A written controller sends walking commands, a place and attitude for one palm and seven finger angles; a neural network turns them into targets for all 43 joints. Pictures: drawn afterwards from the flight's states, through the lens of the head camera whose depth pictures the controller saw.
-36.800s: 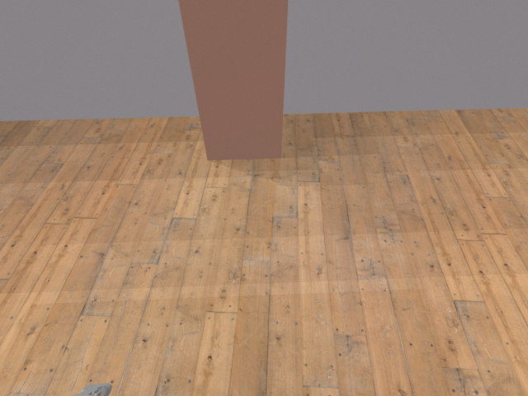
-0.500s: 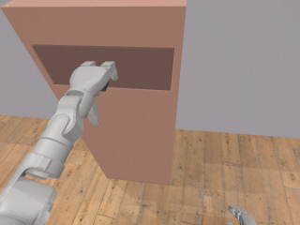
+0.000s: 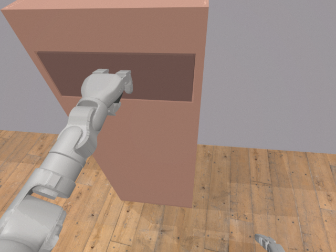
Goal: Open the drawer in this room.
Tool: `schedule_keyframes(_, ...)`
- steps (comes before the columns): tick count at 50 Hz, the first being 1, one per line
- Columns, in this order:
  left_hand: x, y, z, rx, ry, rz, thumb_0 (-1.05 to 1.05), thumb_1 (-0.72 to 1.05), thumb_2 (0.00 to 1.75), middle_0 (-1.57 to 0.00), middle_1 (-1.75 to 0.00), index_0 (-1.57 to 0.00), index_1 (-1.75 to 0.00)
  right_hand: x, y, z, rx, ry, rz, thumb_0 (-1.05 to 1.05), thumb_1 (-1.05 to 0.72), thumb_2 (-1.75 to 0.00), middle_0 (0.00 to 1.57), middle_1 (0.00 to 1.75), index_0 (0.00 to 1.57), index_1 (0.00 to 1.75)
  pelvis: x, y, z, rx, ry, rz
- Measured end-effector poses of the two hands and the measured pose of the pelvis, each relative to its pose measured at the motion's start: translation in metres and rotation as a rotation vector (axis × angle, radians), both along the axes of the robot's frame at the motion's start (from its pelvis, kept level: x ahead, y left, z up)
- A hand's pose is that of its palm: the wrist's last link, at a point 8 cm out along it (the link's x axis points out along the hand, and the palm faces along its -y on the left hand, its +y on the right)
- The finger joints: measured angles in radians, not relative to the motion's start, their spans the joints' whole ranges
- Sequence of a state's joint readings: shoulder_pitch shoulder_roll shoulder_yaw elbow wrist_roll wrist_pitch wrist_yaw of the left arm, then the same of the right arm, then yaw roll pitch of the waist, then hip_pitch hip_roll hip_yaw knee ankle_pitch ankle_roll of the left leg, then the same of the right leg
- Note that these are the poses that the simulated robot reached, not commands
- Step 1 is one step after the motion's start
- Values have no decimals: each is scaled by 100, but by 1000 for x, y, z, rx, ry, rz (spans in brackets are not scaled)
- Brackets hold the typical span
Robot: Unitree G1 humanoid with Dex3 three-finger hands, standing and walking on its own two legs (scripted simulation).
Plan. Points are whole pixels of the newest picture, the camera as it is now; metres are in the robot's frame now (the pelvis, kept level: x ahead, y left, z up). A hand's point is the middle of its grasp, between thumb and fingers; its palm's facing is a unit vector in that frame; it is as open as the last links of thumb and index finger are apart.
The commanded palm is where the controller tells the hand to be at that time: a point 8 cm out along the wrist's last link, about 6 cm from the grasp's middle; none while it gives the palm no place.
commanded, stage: close the thumb around the handle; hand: left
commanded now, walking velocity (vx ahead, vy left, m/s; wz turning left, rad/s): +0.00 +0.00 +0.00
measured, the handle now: (113, 87) +0.47 +0.17 +0.16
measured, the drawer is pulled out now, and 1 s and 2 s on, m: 0.00 0.02 0.07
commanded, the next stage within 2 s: pull the drawer open in 0.08 s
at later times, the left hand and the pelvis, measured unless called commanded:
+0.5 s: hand (109, 109) +0.40 +0.17 +0.14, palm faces +0.05 -0.08 -1.00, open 6.9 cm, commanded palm +0.36 +0.17 +0.21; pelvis +0.02 +0.00 +0.00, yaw -2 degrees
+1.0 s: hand (108, 111) +0.40 +0.17 +0.14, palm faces +0.02 -0.06 -1.00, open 6.8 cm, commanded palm +0.37 +0.16 +0.21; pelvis +0.01 +0.00 +0.00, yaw +1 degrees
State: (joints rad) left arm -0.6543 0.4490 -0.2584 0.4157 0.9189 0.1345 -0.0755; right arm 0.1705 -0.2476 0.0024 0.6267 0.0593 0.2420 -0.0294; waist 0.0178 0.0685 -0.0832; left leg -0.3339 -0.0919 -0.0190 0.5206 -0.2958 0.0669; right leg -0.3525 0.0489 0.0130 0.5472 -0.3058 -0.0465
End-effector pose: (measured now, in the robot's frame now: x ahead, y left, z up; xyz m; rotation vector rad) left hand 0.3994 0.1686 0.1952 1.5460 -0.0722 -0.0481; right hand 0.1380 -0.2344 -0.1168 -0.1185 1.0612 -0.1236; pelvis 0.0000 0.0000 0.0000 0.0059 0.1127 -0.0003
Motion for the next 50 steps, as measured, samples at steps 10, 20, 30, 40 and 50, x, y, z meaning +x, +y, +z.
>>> schedule_keyframes(10,0,0,0,-11,4,-5,0,49,71,-34,-134,-41,-135,9,0,3,6,-18,3,1,-90,-90,20,30,20,30,4,0,1,0,0,-5)
schedule_keyframes(20,-9,2,0,-42,-18,-17,2,49,70,-34,-134,-41,-135,24,0,6,34,-45,7,1,-90,-90,20,30,20,30,13,1,3,1,7,-23)
schedule_keyframes(30,-25,4,-1,-51,-39,-20,2,48,72,-35,-135,-42,-135,56,7,9,46,-76,65,1,-91,-90,20,30,20,30,22,1,3,0,8,-13)
schedule_keyframes(40,-25,3,0,-27,-19,0,0,49,71,-34,-135,-42,-135,75,20,14,53,-114,108,1,-91,-90,20,30,20,30,20,0,2,1,2,8)
schedule_keyframes(50,-25,3,0,-32,-8,2,1,50,70,-34,-135,-42,-135,59,20,11,52,-95,101,1,-90,-90,20,30,20,30,14,0,2,1,-6,9)
